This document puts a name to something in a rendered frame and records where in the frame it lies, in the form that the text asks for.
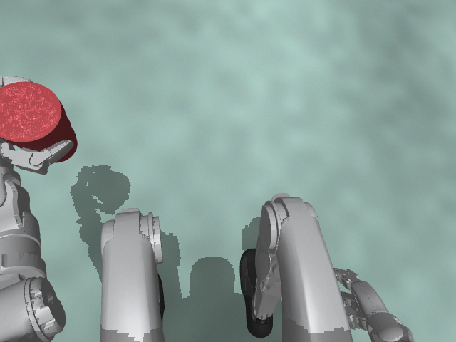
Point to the cup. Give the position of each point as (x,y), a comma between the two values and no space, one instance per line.
(31,116)

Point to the right robot hand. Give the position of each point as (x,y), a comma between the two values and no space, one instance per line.
(362,303)

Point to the right robot arm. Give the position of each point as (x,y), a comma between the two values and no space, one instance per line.
(385,327)

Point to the left robot arm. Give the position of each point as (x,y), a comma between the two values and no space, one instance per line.
(29,308)

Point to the left robot hand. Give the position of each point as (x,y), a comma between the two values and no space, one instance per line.
(28,159)

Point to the right robot foot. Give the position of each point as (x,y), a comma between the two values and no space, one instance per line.
(248,277)

